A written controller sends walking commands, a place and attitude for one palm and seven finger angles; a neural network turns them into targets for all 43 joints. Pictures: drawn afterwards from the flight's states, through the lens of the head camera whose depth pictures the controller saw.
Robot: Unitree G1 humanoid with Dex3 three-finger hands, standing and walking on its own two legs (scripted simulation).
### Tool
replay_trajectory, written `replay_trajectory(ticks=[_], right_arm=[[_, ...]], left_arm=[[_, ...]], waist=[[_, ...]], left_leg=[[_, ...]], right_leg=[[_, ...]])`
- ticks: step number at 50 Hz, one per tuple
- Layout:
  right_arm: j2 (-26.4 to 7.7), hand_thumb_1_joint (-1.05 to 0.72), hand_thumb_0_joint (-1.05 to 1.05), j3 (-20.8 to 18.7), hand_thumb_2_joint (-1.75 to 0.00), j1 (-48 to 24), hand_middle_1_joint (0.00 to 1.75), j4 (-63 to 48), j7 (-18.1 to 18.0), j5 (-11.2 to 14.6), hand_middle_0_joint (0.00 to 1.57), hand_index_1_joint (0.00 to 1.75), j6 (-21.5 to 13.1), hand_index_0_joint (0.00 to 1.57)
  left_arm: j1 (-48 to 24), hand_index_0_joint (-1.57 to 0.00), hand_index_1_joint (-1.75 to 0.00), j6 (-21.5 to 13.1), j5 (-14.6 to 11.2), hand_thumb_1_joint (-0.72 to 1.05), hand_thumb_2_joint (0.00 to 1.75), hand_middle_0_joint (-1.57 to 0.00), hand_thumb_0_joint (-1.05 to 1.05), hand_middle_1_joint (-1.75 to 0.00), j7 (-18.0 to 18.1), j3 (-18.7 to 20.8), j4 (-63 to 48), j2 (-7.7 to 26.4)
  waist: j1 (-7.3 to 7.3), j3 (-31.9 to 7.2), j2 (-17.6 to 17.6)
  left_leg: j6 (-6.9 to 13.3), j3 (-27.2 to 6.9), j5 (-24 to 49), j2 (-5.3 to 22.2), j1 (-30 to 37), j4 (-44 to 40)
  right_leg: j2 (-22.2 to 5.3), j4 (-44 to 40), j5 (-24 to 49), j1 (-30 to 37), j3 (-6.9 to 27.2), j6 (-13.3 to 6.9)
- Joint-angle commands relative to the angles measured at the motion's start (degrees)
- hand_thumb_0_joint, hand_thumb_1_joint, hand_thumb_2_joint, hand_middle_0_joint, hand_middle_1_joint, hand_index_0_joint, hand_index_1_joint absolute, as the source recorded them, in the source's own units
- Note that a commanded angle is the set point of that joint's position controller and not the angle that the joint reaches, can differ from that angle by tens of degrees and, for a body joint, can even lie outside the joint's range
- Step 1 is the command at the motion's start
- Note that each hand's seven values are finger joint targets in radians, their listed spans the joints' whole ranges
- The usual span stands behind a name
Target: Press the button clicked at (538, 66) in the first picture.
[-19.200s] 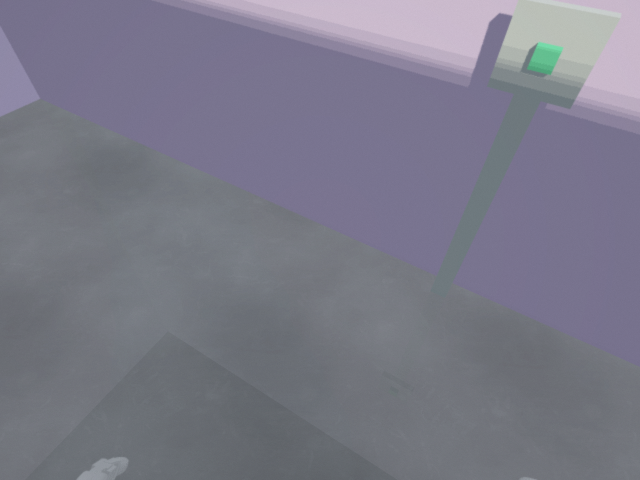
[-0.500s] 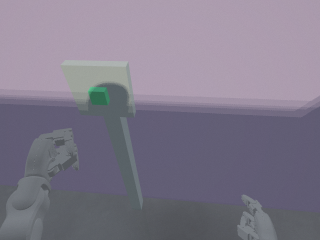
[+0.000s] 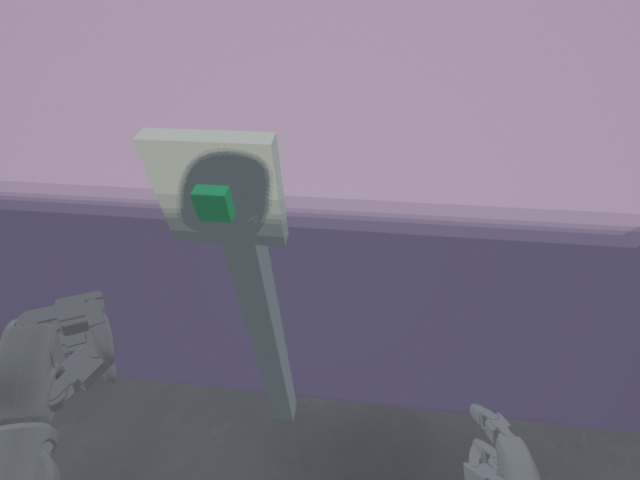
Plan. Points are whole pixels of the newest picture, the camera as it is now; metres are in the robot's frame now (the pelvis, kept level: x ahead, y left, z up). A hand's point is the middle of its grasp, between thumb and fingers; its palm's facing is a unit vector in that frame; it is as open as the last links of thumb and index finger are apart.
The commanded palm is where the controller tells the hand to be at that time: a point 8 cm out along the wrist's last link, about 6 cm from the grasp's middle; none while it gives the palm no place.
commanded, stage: draw the hand back to the body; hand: left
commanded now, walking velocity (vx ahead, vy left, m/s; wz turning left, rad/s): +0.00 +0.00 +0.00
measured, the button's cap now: (214, 201) +0.43 +0.19 +0.14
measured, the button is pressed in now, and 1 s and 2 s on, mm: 0 0 0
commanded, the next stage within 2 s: step back with the hand held close in 0.40 s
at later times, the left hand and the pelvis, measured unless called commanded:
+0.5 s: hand (80, 372) +0.17 +0.24 +0.16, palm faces +0.38 -0.85 -0.37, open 3.1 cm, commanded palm +0.12 +0.28 +0.17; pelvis -0.01 +0.00 +0.00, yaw +0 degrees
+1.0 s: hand (56, 389) +0.15 +0.25 +0.15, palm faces +0.28 -0.83 -0.49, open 3.1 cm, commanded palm +0.09 +0.29 +0.17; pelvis -0.05 +0.02 -0.01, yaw -2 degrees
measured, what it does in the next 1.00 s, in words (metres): shifts its weight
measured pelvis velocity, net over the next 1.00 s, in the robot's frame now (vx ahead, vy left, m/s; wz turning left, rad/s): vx -0.05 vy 0.02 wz -0.03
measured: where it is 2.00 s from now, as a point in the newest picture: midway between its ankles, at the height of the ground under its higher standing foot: outside the picture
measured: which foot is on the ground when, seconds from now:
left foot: down 0.00-1.00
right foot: down 0.00-1.00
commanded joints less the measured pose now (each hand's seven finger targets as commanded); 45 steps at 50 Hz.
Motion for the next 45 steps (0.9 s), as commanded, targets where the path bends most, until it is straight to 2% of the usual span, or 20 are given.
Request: replay_trajectory(ticks=[1, 5, 6, 10, 12, 15, 18, 20, 21, 25, 26, 27, 28, 29, 30, 31, 33, 36, 40, 45], right_arm=[[-6.22, -0.90, 0.00, -2.77, -0.90, -7.12, 0.30, -9.95, -0.43, 0.15, 0.20, 0.30, -3.22, 0.20], [-6.39, -0.90, 0.00, -3.00, -0.90, -6.98, 0.30, -9.93, -0.37, 0.07, 0.20, 0.30, -3.55, 0.20], [-6.23, -0.90, 0.00, -3.02, -0.90, -6.61, 0.30, -10.10, -0.44, 0.15, 0.20, 0.30, -3.23, 0.20], [-6.79, -0.90, 0.00, -3.32, -0.90, -6.80, 0.30, -9.82, -0.43, 0.01, 0.20, 0.30, -3.28, 0.20], [-6.83, -0.90, 0.00, -3.25, -0.90, -6.52, 0.30, -9.96, -0.65, 0.04, 0.20, 0.30, -2.96, 0.20], [-6.86, -0.90, 0.00, -3.22, -0.90, -6.87, 0.30, -9.80, -0.90, -0.08, 0.20, 0.30, -3.15, 0.20], [-6.42, -0.90, 0.00, -3.03, -0.90, -7.12, 0.30, -10.14, -1.10, 0.09, 0.20, 0.30, -3.17, 0.20], [-6.70, -0.90, 0.00, -2.86, -0.90, -7.53, 0.30, -9.91, -1.07, -0.09, 0.20, 0.30, -3.57, 0.20], [-6.30, -0.90, 0.00, -2.80, -0.90, -7.26, 0.30, -10.00, -1.20, 0.00, 0.20, 0.30, -3.48, 0.20], [-6.46, -0.90, 0.00, -2.81, -0.90, -7.61, 0.30, -9.63, -1.09, -0.12, 0.20, 0.30, -3.87, 0.20], [-6.36, -0.90, 0.00, -2.84, -0.90, -6.97, 0.30, -8.83, -1.33, -0.16, 0.20, 0.30, -3.29, 0.20], [-7.59, -0.90, 0.00, -3.61, -0.90, -6.21, 0.30, -11.53, -0.99, 0.40, 0.20, 0.30, -2.44, 0.20], [-6.62, -0.90, 0.00, -3.39, -0.90, -5.95, 0.30, -9.54, -1.00, -0.14, 0.20, 0.30, -2.13, 0.20], [-6.56, -0.90, 0.00, -3.54, -0.90, -6.30, 0.30, -9.73, -0.72, -0.14, 0.20, 0.30, -1.64, 0.20], [-6.85, -0.90, 0.00, -3.76, -0.90, -6.65, 0.30, -10.30, -0.59, -0.16, 0.20, 0.30, -1.28, 0.20], [-7.03, -0.90, 0.00, -3.82, -0.90, -6.18, 0.30, -10.17, -0.36, -0.16, 0.20, 0.30, -0.54, 0.20], [-7.69, -0.90, 0.00, -4.32, -0.90, -6.00, 0.30, -10.87, -0.02, 0.12, 0.20, 0.30, 0.30, 0.20], [-7.61, -0.90, 0.00, -4.65, -0.90, -6.32, 0.30, -11.75, -0.27, 0.29, 0.20, 0.30, 1.30, 0.20], [-7.59, -0.90, 0.00, -5.04, -0.90, -7.10, 0.30, -13.12, -0.84, 0.51, 0.20, 0.30, 2.02, 0.20], [-7.44, -0.90, 0.00, -5.32, -0.90, -6.60, 0.30, -13.46, -1.20, 0.53, 0.20, 0.30, 1.99, 0.20]], left_arm=[[-1.09, -1.30, -1.50, -3.63, -0.06, 0.90, 0.90, -1.30, 0.00, -1.50, 0.78, 7.59, -14.61, 8.89], [1.37, -1.30, -1.50, -3.65, 0.08, 0.90, 0.90, -1.30, 0.00, -1.50, 1.03, 10.23, -16.76, 10.77], [2.62, -1.30, -1.50, -3.43, -0.09, 0.90, 0.90, -1.30, 0.00, -1.50, 1.02, 9.26, -16.58, 9.58], [1.23, -1.30, -1.50, -3.40, 0.25, 0.90, 0.90, -1.30, 0.00, -1.50, 1.04, 8.71, -15.42, 8.90], [0.05, -1.30, -1.50, -3.33, 0.34, 0.90, 0.90, -1.30, 0.00, -1.50, 1.21, 8.44, -15.48, 8.95], [-0.27, -1.30, -1.50, -3.43, 0.45, 0.90, 0.90, -1.30, 0.00, -1.50, 1.51, 9.36, -14.96, 9.70], [0.11, -1.30, -1.50, -3.54, 0.31, 0.90, 0.90, -1.30, 0.00, -1.50, 1.61, 8.40, -15.55, 8.75], [-0.93, -1.30, -1.50, -3.53, 0.48, 0.90, 0.90, -1.30, 0.00, -1.50, 1.82, 9.59, -16.17, 10.29], [-0.45, -1.30, -1.50, -3.54, 0.35, 0.90, 0.90, -1.30, 0.00, -1.50, 1.77, 8.08, -16.28, 8.68], [-0.61, -1.30, -1.50, -3.41, 0.43, 0.90, 0.90, -1.30, 0.00, -1.50, 1.87, 9.21, -15.68, 9.64], [-0.67, -1.30, -1.50, -2.92, 0.33, 0.90, 0.90, -1.30, 0.00, -1.50, 1.97, 8.83, -11.05, 8.84], [-11.22, -1.30, -1.50, -5.72, 0.88, 0.90, 0.90, -1.30, 0.00, -1.50, 2.27, 19.21, -20.33, 19.31], [-5.80, -1.30, -1.50, -6.39, 0.83, 0.90, 0.90, -1.30, 0.00, -1.50, 1.72, 16.29, -14.04, 14.72], [-2.24, -1.30, -1.50, -6.34, 1.17, 0.90, 0.90, -1.30, 0.00, -1.50, 1.37, 13.91, -12.14, 12.18], [-1.56, -1.30, -1.50, -6.31, 1.10, 0.90, 0.90, -1.30, 0.00, -1.50, 1.10, 13.81, -11.84, 11.68], [1.11, -1.30, -1.50, -6.29, 1.38, 0.90, 0.90, -1.30, 0.00, -1.50, 0.83, 11.39, -10.46, 9.26], [3.42, -1.30, -1.50, -6.05, 1.59, 0.90, 0.90, -1.30, 0.00, -1.50, 0.67, 9.77, -10.47, 8.01], [5.53, -1.30, -1.50, -6.35, 1.73, 0.90, 0.90, -1.30, 0.00, -1.50, 1.14, 11.06, -14.28, 9.91], [5.80, -1.30, -1.50, -6.92, 1.54, 0.90, 0.90, -1.30, 0.00, -1.50, 2.19, 15.93, -20.03, 15.17], [8.54, -1.30, -1.50, -7.39, 1.12, 0.90, 0.90, -1.30, 0.00, -1.50, 2.90, 17.37, -21.33, 15.21]], waist=[[0.19, -4.60, 1.13], [0.82, -5.99, 0.95], [0.47, -5.08, 0.82], [0.16, -3.27, -1.92], [0.03, -2.89, -0.71], [0.37, -2.78, -2.25], [0.32, -2.80, -0.01], [0.75, -2.96, -0.19], [0.31, -2.44, 0.89], [0.73, -1.67, -0.76], [0.11, 0.13, -1.38], [-0.67, 2.82, 0.10], [-1.26, 2.66, -2.50], [-1.29, 2.13, -3.43], [-1.15, 1.35, -4.46], [-1.59, -0.13, -3.94], [-1.61, -2.44, -3.06], [-1.48, -6.77, -2.33], [-1.20, -9.47, -3.32], [-1.38, -9.56, 0.28]], left_leg=[[-3.50, -5.48, 23.48, 6.18, 6.47, -1.55], [-4.05, -5.58, 26.94, 6.57, 7.19, -0.94], [-4.40, -5.80, 26.59, 6.59, 6.51, -1.26], [-4.09, -6.06, 21.90, 6.64, 6.18, -1.98], [-4.18, -6.15, 20.16, 6.50, 5.79, -2.45], [-3.77, -6.19, 16.28, 6.26, 4.97, -2.91], [-3.73, -6.06, 14.64, 5.98, 4.69, -3.16], [-3.56, -6.20, 13.87, 5.88, 4.19, -3.23], [-3.68, -6.06, 13.49, 5.83, 4.12, -3.32], [-3.44, -6.06, 13.03, 5.83, 3.97, -3.38], [-3.37, -5.79, 11.76, 5.60, 2.90, -3.73], [-0.74, -7.60, 6.98, 6.83, -1.47, -1.88], [-0.63, -8.21, 6.76, 6.19, -0.88, -0.29], [-0.60, -7.78, 8.13, 6.35, 0.32, 0.36], [-0.74, -7.30, 9.61, 6.32, 1.29, 0.78], [-0.61, -7.29, 11.54, 6.65, 1.08, 0.78], [-0.66, -6.93, 15.02, 7.47, 1.60, 0.39], [-0.27, -7.19, 20.70, 8.86, 1.60, -0.40], [-0.19, -7.24, 21.74, 9.37, -0.57, 0.44], [0.00, -8.49, 19.49, 10.44, -5.04, 0.26]], right_leg=[[-3.67, -2.25, 18.18, -4.17, 1.53, 1.05], [-3.20, -2.42, 19.54, -4.34, 1.34, 1.20], [-3.34, -2.00, 18.66, -3.90, 1.07, 1.11], [-2.83, -3.11, 15.66, -6.14, 1.17, 1.10], [-3.08, -2.94, 14.47, -6.00, 1.01, 1.09], [-2.81, -3.73, 12.82, -5.86, 1.46, 0.97], [-3.16, -3.51, 12.12, -5.24, 1.77, 0.80], [-2.94, -4.27, 11.87, -5.01, 2.08, 0.78], [-3.25, -3.85, 11.62, -4.84, 2.00, 0.68], [-2.78, -4.93, 11.48, -5.43, 2.28, 0.70], [-3.09, -4.74, 10.65, -5.52, 2.24, 0.64], [-6.12, -6.82, 13.69, -8.31, 10.03, 1.49], [-7.84, -7.47, 14.71, -9.01, 10.59, 0.86], [-8.43, -7.47, 16.28, -9.79, 11.10, 1.27], [-8.32, -7.39, 18.34, -10.38, 11.07, 1.91], [-8.52, -6.06, 19.35, -9.03, 9.87, 2.46], [-7.95, -4.34, 20.41, -8.63, 8.59, 3.33], [-7.01, -0.57, 22.85, -6.44, 6.22, 4.18], [-6.60, 1.98, 24.61, -5.48, 6.83, 4.20], [-5.98, 4.53, 21.57, -4.87, 7.41, 3.78]])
